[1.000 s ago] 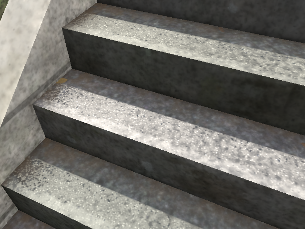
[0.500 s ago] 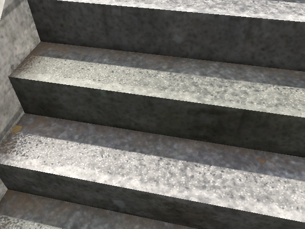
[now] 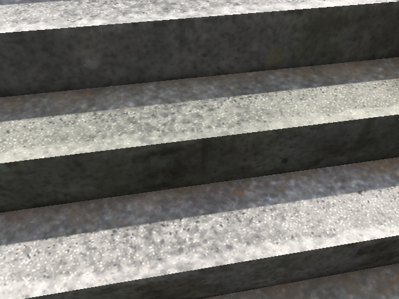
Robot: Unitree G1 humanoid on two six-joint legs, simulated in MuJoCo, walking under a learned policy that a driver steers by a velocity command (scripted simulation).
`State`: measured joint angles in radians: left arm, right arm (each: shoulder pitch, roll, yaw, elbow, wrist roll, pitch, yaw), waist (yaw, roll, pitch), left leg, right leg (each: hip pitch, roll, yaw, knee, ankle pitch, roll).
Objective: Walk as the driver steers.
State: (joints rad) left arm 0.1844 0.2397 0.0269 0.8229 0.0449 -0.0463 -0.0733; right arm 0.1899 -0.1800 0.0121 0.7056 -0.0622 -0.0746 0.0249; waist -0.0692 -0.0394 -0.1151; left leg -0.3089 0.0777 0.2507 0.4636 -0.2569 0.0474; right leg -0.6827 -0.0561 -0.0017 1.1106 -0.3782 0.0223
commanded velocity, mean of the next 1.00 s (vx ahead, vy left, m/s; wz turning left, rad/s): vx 0.44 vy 0.00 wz -0.05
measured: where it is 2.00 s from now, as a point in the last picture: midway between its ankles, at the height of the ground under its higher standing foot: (195, 16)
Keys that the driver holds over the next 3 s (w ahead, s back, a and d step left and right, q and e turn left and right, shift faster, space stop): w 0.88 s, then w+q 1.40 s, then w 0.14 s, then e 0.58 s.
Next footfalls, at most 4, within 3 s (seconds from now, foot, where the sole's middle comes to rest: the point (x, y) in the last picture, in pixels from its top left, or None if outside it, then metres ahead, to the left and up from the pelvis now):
0.08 right None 0.05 -0.12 -0.77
0.44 left None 0.32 0.07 -0.58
0.90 right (253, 208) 0.63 -0.16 -0.39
1.36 left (168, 113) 0.82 0.06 -0.20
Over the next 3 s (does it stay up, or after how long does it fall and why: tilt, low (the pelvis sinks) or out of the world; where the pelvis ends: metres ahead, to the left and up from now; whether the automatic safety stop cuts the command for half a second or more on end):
stays up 1.33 0.27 0.96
